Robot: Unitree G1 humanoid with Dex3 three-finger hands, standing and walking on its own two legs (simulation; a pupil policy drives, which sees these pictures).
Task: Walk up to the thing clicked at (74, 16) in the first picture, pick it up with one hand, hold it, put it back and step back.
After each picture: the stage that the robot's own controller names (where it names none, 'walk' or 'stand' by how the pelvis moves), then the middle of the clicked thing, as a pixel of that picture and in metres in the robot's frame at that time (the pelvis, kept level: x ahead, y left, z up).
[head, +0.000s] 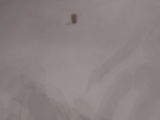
stand; (74, 18) +1.79 +0.22 -0.72
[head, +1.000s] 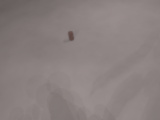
walk; (71, 36) +1.65 +0.39 -0.71
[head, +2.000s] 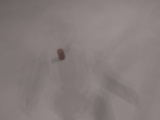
walk; (61, 54) +1.09 +0.38 -0.71
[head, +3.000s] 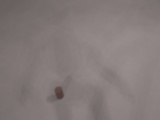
walk; (59, 92) +0.68 +0.30 -0.71
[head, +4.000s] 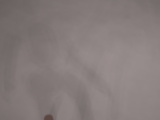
walk; out of the picture +0.44 +0.24 -0.71
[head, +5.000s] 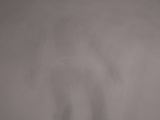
stand; out of the picture +0.36 +0.26 -0.72
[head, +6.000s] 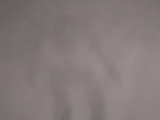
stand; out of the picture +0.36 +0.25 -0.72
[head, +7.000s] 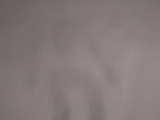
stand; out of the picture +0.37 +0.27 -0.73
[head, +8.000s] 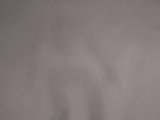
stand; out of the picture +0.34 +0.27 -0.73
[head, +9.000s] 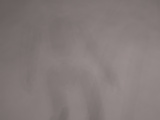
go down; out of the picture +0.35 +0.27 -0.73
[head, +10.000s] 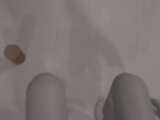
go down; (15, 55) +0.42 +0.30 -0.32
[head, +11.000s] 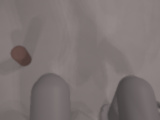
approach; (22, 56) +0.42 +0.31 -0.30
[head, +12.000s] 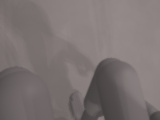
close in; out of the picture +0.40 +0.35 -0.22
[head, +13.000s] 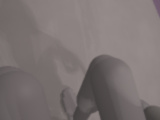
close; out of the picture +0.39 +0.35 -0.22
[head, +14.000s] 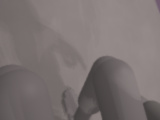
lift; out of the picture +0.36 +0.33 -0.22
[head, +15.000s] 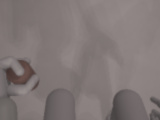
lift; (24, 77) +0.32 +0.23 -0.03
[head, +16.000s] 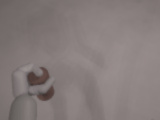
hold; (42, 84) +0.33 +0.18 -0.01
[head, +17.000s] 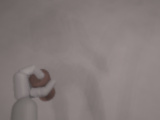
hold; (43, 85) +0.33 +0.18 -0.01
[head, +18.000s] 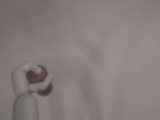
crouch; (40, 81) +0.35 +0.18 -0.04
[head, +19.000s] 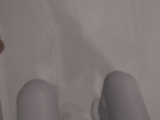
lower; out of the picture +0.46 +0.30 -0.10
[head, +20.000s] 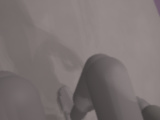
lower; out of the picture +0.40 +0.35 -0.22
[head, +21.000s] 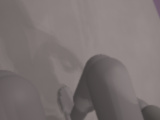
lower; out of the picture +0.39 +0.35 -0.22
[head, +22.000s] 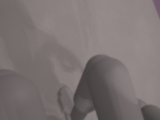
lower; out of the picture +0.39 +0.35 -0.22
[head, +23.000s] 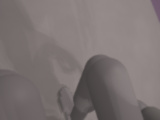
lower; out of the picture +0.39 +0.35 -0.22
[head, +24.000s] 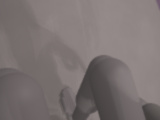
open; out of the picture +0.38 +0.32 -0.22
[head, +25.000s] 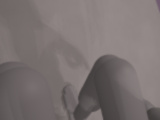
stand; out of the picture +0.39 +0.32 -0.22
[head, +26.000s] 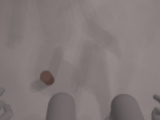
walk; (47, 78) +0.41 +0.25 -0.47
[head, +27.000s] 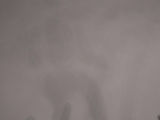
stand; out of the picture +0.36 +0.23 -0.66
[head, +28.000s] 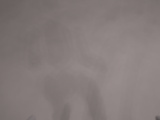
stand; out of the picture +0.37 +0.23 -0.67
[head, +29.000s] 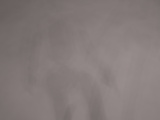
stand; out of the picture +0.37 +0.22 -0.71
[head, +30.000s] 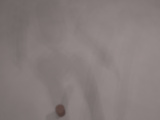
walk; (60, 110) +0.40 +0.19 -0.70
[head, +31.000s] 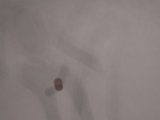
walk; (58, 84) +0.60 +0.21 -0.71
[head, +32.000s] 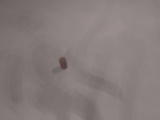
stand; (63, 63) +0.92 +0.33 -0.70
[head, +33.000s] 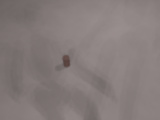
stand; (66, 61) +0.94 +0.24 -0.71
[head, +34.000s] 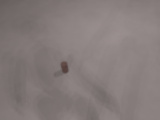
stand; (64, 67) +0.96 +0.26 -0.73
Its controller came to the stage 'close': yes
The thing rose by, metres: 0.71
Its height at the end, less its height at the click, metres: +0.00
